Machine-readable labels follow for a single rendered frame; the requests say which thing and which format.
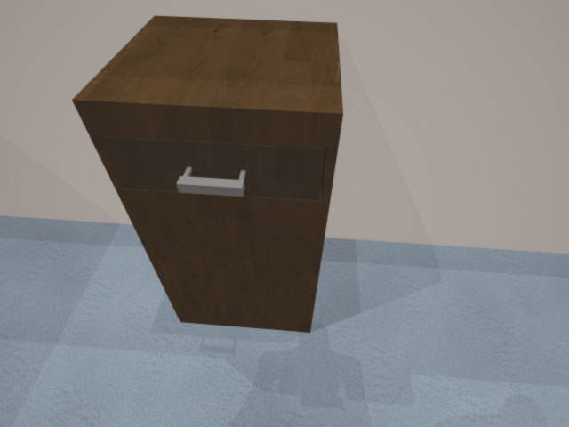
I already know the cabinet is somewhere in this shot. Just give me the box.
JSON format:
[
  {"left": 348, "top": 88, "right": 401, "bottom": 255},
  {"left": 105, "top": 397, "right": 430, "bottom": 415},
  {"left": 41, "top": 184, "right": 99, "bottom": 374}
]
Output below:
[{"left": 72, "top": 16, "right": 343, "bottom": 333}]

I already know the drawer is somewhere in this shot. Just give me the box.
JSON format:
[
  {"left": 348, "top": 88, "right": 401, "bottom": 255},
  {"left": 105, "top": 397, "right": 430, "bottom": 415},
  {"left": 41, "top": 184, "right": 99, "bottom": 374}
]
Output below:
[{"left": 102, "top": 135, "right": 325, "bottom": 200}]

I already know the handle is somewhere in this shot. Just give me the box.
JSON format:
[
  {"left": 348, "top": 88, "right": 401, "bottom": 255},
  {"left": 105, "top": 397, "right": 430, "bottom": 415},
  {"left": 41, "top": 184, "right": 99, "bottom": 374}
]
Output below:
[{"left": 176, "top": 167, "right": 246, "bottom": 197}]

